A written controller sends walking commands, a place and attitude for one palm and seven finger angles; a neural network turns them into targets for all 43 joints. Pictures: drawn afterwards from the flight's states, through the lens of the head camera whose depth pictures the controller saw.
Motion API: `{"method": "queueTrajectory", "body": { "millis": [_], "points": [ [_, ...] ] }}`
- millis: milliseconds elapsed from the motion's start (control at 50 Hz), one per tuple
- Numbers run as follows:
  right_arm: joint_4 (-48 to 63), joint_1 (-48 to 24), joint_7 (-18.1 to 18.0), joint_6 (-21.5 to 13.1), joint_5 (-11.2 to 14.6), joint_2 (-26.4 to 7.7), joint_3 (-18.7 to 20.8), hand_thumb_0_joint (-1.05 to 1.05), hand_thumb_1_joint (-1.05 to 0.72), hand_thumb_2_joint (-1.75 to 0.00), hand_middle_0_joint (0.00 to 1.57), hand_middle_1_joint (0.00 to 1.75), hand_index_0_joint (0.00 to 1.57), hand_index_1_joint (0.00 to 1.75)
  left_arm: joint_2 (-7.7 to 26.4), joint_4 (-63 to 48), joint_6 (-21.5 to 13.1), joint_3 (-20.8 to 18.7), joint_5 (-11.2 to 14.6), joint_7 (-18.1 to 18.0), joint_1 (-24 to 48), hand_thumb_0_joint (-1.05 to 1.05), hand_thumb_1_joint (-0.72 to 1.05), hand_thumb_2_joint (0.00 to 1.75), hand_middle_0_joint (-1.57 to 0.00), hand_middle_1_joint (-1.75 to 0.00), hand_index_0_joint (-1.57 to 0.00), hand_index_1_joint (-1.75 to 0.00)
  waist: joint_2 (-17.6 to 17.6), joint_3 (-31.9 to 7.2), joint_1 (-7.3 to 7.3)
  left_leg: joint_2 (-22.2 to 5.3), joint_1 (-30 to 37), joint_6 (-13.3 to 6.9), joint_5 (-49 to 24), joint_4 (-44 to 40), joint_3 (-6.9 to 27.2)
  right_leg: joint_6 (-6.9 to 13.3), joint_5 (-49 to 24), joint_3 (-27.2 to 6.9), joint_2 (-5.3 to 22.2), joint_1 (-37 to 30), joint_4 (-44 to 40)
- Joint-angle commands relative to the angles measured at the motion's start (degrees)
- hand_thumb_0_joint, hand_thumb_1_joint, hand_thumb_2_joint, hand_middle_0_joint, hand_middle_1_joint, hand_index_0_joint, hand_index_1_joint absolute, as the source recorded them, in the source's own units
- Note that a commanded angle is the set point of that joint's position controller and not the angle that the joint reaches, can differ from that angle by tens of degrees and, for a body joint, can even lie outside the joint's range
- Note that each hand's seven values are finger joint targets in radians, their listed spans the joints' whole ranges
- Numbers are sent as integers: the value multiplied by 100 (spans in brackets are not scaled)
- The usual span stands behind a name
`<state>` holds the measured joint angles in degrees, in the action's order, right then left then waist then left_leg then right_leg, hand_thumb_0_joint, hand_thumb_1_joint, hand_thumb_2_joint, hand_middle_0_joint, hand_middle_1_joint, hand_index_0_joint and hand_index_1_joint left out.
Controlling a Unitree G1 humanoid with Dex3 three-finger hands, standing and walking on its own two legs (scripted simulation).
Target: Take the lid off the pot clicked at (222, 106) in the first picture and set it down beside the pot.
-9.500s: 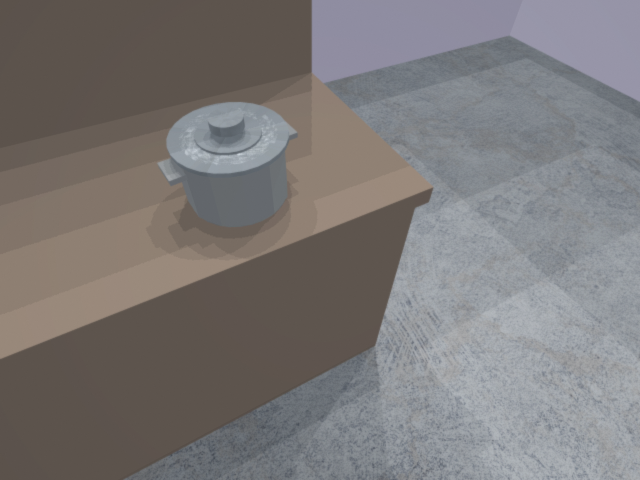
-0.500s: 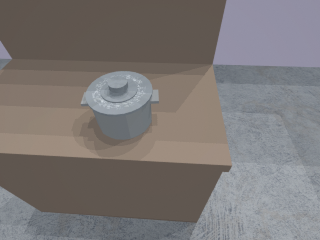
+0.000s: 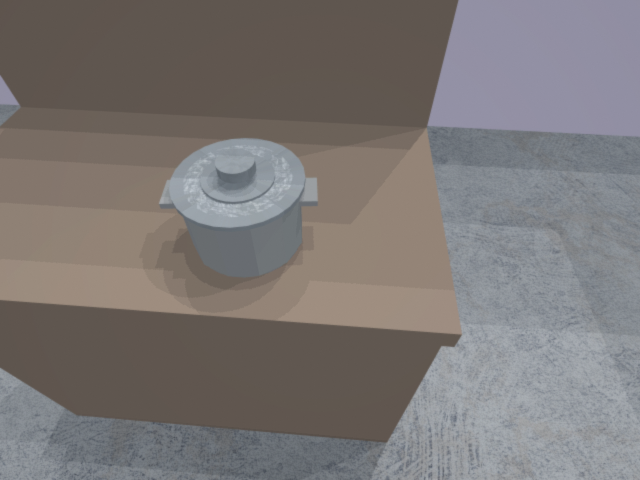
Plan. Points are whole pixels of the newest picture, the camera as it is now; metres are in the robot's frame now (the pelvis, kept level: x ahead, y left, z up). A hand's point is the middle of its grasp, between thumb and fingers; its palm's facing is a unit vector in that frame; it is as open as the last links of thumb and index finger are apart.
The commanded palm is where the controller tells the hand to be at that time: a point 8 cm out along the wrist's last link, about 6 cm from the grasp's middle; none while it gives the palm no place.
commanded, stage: look again from close up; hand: left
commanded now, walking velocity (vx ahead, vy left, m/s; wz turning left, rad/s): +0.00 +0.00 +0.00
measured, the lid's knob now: (235, 165) +0.49 +0.15 +0.13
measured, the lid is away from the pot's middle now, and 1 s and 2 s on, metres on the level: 0.00 0.00 0.00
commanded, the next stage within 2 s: lift the closed hand beside the body in 0.10 s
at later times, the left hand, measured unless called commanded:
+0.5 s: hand out of the picture +0.13 +0.20 -0.05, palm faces +0.16 -0.95 -0.26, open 5.6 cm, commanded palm +0.07 +0.25 -0.02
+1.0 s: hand out of the picture +0.11 +0.28 +0.03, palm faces +0.32 -0.86 -0.38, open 3.1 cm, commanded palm +0.06 +0.31 +0.07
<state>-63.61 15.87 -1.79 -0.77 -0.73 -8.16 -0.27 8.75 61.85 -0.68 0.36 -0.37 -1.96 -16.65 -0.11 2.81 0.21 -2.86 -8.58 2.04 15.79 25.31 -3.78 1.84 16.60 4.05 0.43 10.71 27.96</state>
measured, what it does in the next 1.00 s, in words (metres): stands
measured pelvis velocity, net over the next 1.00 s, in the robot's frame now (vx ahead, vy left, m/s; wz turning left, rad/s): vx -0.01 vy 0.04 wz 0.03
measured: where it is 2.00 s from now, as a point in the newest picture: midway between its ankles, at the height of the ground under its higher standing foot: outside the picture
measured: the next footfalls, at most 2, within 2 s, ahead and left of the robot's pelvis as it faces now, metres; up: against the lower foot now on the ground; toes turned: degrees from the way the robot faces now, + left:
none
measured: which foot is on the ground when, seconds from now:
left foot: down 0.00-1.00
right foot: down 0.00-1.00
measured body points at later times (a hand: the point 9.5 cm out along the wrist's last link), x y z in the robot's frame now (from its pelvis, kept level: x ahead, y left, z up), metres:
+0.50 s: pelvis -0.03 +0.02 +0.00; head -0.02 +0.00 +0.45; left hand +0.11 +0.25 -0.03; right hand +0.13 -0.24 -0.10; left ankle -0.03 +0.14 -0.74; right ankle -0.02 -0.09 -0.74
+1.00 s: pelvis -0.01 +0.04 +0.00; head -0.01 +0.02 +0.45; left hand +0.09 +0.32 +0.06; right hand +0.18 -0.16 -0.09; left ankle -0.03 +0.14 -0.74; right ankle -0.02 -0.09 -0.74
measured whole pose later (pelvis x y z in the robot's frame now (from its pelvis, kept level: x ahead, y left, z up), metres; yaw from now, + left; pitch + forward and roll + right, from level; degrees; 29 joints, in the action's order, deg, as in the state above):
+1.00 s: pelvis -0.01 +0.04 +0.00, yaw +2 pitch -3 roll +0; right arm -36.7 11.4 -1.5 -7.3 0.0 -10.0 -0.5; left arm 14.7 -13.2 -1.1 -8.7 1.8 -6.0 -38.8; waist 2.3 2.5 3.6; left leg 0.0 -7.1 -1.2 13.9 23.5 -2.7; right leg -1.1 13.1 5.1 3.0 6.8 22.5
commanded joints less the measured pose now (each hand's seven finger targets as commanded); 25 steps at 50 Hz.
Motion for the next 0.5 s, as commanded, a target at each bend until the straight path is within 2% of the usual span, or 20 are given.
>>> {"method": "queueTrajectory", "body": {
  "millis": [0,160,180,200,220,240,260,280,300,320,340,360,380,400,420,440,460,480],
  "points": [
    [151,401,-24,-100,35,-449,52,0,-90,-90,20,30,20,30,612,-172,-53,-102,-13,-27,-407,0,90,90,-20,-30,-20,-30,44,100,4,-372,-75,-234,-983,-320,314,83,-1349,-631,646,115,-595],
    [103,472,-23,-112,42,-395,42,0,-90,-90,20,30,20,30,569,-141,-58,-96,-18,-27,-460,0,90,90,-20,-30,-20,-30,29,107,0,-366,-79,-246,-946,-362,322,88,-1270,-656,642,118,-632],
    [320,274,24,-125,-113,-553,81,0,-90,-90,20,30,20,30,1000,-219,-239,-5,17,-73,-240,0,90,90,-20,-30,-20,-30,311,104,-144,56,172,-380,-1620,-303,430,190,-2027,-780,294,69,-288],
    [2079,-609,17,-979,304,-1664,227,0,-90,-90,20,30,20,30,1497,-6332,-890,-34,1012,-272,2767,0,90,90,-24,-35,-24,-35,976,-1340,-45,433,207,-291,-1516,-117,411,-46,-1605,-471,275,-105,-471],
    [2015,-422,-156,-1502,379,-1248,218,0,-90,-90,20,30,20,30,1354,-6225,-529,125,767,-524,1098,0,90,90,-29,-40,-29,-40,1146,-1633,-146,349,660,-309,-1725,-203,135,90,-1784,-447,119,-378,-368],
    [1656,-431,-192,-1609,337,-1163,220,0,-90,-90,20,30,20,30,900,-5578,-246,52,615,-675,648,0,90,90,-33,-44,-33,-44,974,-1394,-104,305,460,-215,-1729,-326,121,66,-1825,-240,136,-430,-404],
    [1626,-541,-157,-1655,387,-1077,221,0,-90,-90,20,30,20,30,263,-5184,-6,351,565,-714,-211,0,90,90,-38,-49,-38,-49,583,-915,-131,281,342,-231,-1682,-443,226,14,-1742,-77,112,-313,-584],
    [1665,-596,-104,-1675,337,-1092,229,0,-90,-90,20,30,20,30,14,-4642,108,399,437,-732,-762,0,90,90,-42,-54,-42,-54,20,-428,-185,290,174,-276,-1599,-472,307,-34,-1600,67,49,-152,-729],
    [1665,-683,-17,-1642,218,-1171,217,0,-90,-90,20,30,20,30,-80,-4113,86,427,232,-708,-721,0,90,90,-46,-59,-46,-59,-566,132,-237,287,-23,-333,-1502,-362,414,-114,-1555,150,72,139,-678],
    [1764,-732,60,-1549,190,-1202,360,0,-90,-90,20,30,20,30,26,-3783,63,234,119,-632,-994,0,90,90,-51,-64,-51,-64,-848,265,-136,257,-274,-365,-1443,-322,472,-158,-1394,192,93,316,-632],
    [1976,-770,157,-1472,175,-1220,441,0,-90,-90,20,30,20,30,58,-3797,35,199,50,-559,-1207,0,90,90,-55,-68,-55,-68,-1104,223,-90,266,-389,-377,-1311,-248,485,-193,-1201,173,104,395,-584],
    [2122,-856,204,-1387,157,-1254,539,0,-90,-90,20,30,20,30,309,-4013,2,-150,20,-528,-1704,0,90,90,-60,-73,-60,-73,-1094,-9,67,258,-427,-367,-1246,-233,434,-182,-1031,151,112,291,-590],
    [2328,-999,233,-1336,173,-1194,582,0,-90,-90,20,30,20,30,598,-4408,-48,-537,49,-532,-2449,0,90,90,-64,-78,-64,-78,-828,-281,339,280,-393,-327,-1257,-285,355,-140,-947,110,145,-44,-606],
    [2662,-1097,270,-1337,182,-1141,567,0,-90,-90,20,30,20,30,647,-5280,-125,-532,108,-495,-2726,0,90,90,-68,-83,-68,-83,-597,-581,414,319,-310,-291,-1196,-325,293,-138,-773,75,169,-221,-591],
    [2891,-1185,262,-1348,205,-1096,562,0,-90,-90,20,30,20,30,906,-6126,-210,-743,158,-499,-2722,0,90,90,-73,-88,-73,-88,-314,-839,469,336,-233,-283,-1194,-362,248,-120,-699,19,180,-368,-598],
    [3069,-1266,239,-1335,234,-1045,537,0,-90,-90,20,30,20,30,931,-6637,-261,-773,195,-496,-2667,0,90,90,-77,-92,-77,-92,-191,-836,439,334,-135,-282,-1129,-373,192,-118,-643,-17,172,-346,-643],
    [3200,-1286,212,-1296,240,-1048,514,0,-90,-90,20,30,20,30,965,-6827,-279,-745,189,-500,-2337,0,90,90,-82,-97,-82,-97,-127,-564,293,345,-182,-288,-925,-374,171,-138,-508,-44,160,-133,-730],
    [3236,-1268,169,-1188,251,-1070,531,0,-90,-90,20,30,20,30,1118,-6681,-265,-927,178,-533,-2108,0,90,90,-86,-102,-86,-102,-187,-211,162,341,-243,-281,-597,-331,163,-150,-215,-61,148,149,-897]
  ]
}}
